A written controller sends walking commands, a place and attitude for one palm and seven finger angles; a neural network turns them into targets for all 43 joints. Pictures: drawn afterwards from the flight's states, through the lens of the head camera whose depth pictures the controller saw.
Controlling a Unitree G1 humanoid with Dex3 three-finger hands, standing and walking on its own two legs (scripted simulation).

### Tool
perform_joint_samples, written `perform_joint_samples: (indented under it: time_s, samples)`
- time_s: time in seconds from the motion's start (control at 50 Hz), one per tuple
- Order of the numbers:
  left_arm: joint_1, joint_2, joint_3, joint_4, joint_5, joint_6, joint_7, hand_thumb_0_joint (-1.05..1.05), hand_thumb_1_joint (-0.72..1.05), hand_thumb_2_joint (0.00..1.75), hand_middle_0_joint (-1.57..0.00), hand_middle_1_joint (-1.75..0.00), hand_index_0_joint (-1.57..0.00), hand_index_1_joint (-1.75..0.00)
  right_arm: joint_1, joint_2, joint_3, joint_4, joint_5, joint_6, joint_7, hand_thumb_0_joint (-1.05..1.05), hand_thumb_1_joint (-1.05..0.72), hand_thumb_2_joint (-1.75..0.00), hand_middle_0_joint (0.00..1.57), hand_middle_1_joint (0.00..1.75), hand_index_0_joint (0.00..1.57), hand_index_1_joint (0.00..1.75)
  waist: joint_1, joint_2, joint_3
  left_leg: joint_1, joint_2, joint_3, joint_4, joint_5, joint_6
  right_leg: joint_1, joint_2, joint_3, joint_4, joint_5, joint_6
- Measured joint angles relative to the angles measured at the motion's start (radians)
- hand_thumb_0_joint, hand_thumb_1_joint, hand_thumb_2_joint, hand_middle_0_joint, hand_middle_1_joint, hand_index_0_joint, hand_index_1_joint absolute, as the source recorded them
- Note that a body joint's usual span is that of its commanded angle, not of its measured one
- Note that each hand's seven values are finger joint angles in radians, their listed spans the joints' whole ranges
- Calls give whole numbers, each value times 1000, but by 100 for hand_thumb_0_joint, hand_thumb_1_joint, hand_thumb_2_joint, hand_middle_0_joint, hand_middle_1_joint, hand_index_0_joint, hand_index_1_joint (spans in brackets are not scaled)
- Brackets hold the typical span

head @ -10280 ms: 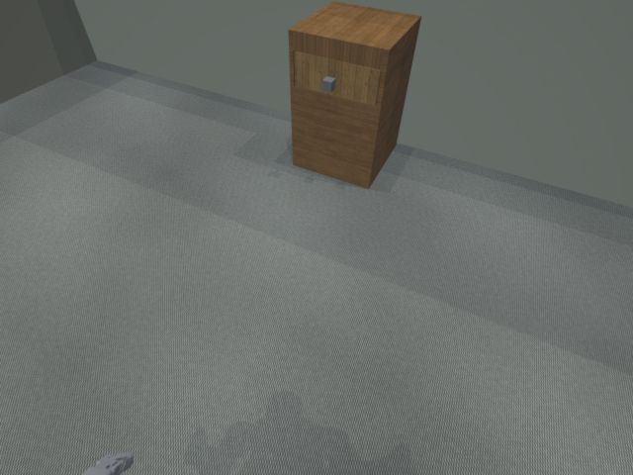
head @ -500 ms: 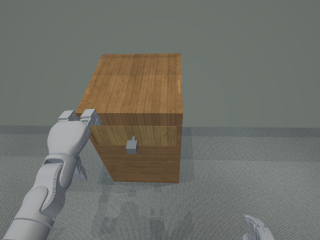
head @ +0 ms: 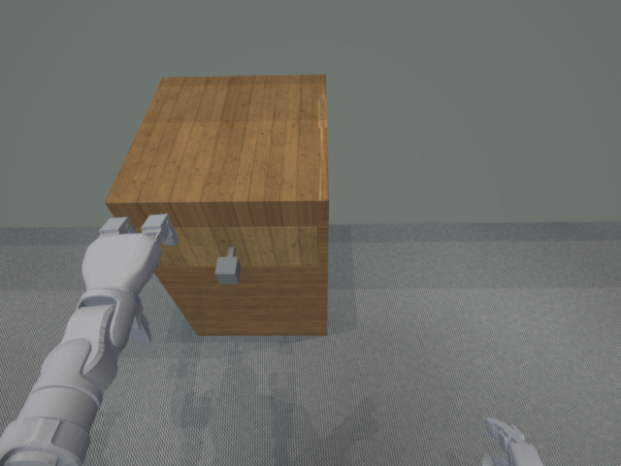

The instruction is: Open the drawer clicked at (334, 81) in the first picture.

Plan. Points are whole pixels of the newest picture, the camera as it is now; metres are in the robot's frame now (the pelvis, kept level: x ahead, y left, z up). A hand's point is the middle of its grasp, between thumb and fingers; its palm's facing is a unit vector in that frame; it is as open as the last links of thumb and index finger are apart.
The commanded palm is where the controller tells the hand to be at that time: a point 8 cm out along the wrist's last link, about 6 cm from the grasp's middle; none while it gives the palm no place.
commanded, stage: move the hooked fingers above the handle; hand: left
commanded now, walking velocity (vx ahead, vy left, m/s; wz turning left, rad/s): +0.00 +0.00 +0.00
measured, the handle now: (229, 262) +0.53 +0.24 -0.23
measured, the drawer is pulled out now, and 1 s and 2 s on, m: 0.00 0.00 0.00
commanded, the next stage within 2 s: none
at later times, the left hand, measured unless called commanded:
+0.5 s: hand (173, 278) +0.40 +0.28 -0.08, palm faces -0.13 -0.02 -0.99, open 13.9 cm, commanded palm +0.40 +0.27 -0.01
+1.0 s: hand (209, 269) +0.46 +0.25 -0.15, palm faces -0.07 -0.04 -1.00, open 13.8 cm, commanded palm +0.46 +0.24 -0.10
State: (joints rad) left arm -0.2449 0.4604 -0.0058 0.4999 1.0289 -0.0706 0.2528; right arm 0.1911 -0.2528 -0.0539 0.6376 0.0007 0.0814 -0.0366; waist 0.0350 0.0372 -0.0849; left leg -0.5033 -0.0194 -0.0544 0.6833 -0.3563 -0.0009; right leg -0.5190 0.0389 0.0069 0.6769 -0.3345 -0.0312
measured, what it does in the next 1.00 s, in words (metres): lowers itself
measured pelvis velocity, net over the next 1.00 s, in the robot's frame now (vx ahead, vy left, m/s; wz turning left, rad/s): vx -0.04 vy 0.04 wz -0.05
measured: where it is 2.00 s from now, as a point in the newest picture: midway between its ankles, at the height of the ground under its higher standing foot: outside the picture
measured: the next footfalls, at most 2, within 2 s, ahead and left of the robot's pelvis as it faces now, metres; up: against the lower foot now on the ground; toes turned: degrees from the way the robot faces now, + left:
none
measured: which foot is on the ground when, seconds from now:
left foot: down 0.00-1.00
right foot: down 0.00-1.00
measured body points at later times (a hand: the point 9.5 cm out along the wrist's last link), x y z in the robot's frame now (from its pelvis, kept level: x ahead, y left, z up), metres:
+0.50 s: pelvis -0.02 +0.02 -0.04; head +0.09 +0.02 +0.40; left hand +0.40 +0.27 -0.02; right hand +0.04 -0.25 -0.17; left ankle -0.01 +0.12 -0.72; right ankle +0.00 -0.10 -0.72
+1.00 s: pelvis -0.04 +0.04 -0.10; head +0.12 +0.06 +0.32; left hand +0.46 +0.25 -0.10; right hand -0.03 -0.23 -0.22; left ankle -0.01 +0.13 -0.72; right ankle +0.00 -0.10 -0.72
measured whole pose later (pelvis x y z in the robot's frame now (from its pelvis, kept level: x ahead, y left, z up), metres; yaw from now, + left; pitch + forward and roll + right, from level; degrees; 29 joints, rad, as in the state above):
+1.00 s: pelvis -0.04 +0.04 -0.10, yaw -3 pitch +31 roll -5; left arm -0.83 0.50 0.02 1.16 1.17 -0.08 0.49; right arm 0.31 -0.23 -0.04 0.73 -0.08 0.08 0.03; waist -0.16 0.05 -0.21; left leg -1.29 -0.03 -0.05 1.30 -0.54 0.04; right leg -1.26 0.05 -0.02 1.20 -0.48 0.02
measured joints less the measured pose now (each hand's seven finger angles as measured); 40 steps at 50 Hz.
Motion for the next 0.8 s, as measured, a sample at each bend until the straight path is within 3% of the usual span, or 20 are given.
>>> perform_joint_samples:
  time_s: [0.08,0.14,0.24,0.36,0.46,0.56,0.64,0.74,0.8]
  samples:
    - [-34,-8,-11,71,4,1,3,0,-49,30,-31,-120,-31,-120,25,-6,-12,9,-3,6,3,1,-90,-90,20,30,20,30,-17,3,-16,-55,0,2,39,-16,3,-53,1,1,34,-12,2]
    - [-51,-21,-11,103,15,-35,15,0,-49,30,-31,-120,-31,-120,43,-5,-18,16,-10,11,1,1,-90,-90,20,30,20,30,-31,2,-28,-93,0,8,69,-29,5,-92,2,5,61,-23,5]
    - [-101,-31,25,173,60,-94,94,0,-49,30,-32,-120,-32,-120,63,3,-21,25,-23,19,7,1,-90,-90,20,30,20,30,-58,-6,-53,-178,1,18,140,-57,10,-178,5,13,128,-45,10]
    - [-187,-18,54,313,89,-41,197,0,-49,30,-31,-120,-31,-120,78,6,-20,36,-33,28,30,1,-90,-90,20,30,20,30,-78,3,-77,-287,0,30,226,-85,18,-287,7,22,205,-65,18]
    - [-268,-2,32,446,81,4,182,0,-49,30,-31,-120,-31,-120,93,12,-10,45,-33,24,33,1,-90,-90,20,30,20,30,-91,5,-80,-356,-4,30,267,-91,26,-350,4,21,237,-67,28]
    - [-334,10,24,489,91,-61,159,0,-49,30,-32,-120,-32,-120,112,16,-4,59,-43,12,24,1,-90,-90,20,30,20,30,-112,-5,-96,-438,-5,24,328,-106,31,-423,3,12,282,-77,35]
    - [-389,20,44,509,127,-105,200,0,-49,30,-32,-120,-32,-120,116,10,-4,67,-58,10,32,1,-90,-90,20,30,20,30,-136,-5,-116,-526,-4,19,404,-132,35,-503,7,5,344,-97,37]
    - [-458,31,82,580,141,-51,279,0,-49,30,-31,-120,-31,-120,106,-1,-4,68,-71,20,56,1,-90,-90,20,30,20,30,-157,5,-121,-621,-1,26,485,-157,42,-596,12,8,414,-114,46]
    - [-496,41,81,634,140,8,287,0,-49,30,-31,-120,-31,-120,103,-2,0,65,-72,22,68,1,-90,-90,20,30,20,30,-165,11,-112,-665,-1,27,517,-163,46,-638,12,8,441,-118,51]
